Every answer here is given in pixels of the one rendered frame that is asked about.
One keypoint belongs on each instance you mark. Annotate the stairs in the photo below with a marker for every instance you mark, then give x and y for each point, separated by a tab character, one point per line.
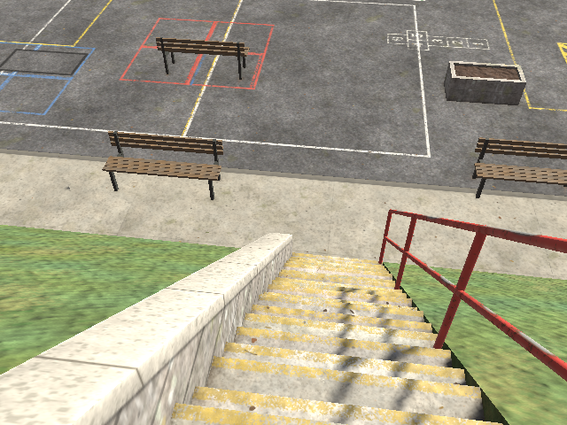
333	343

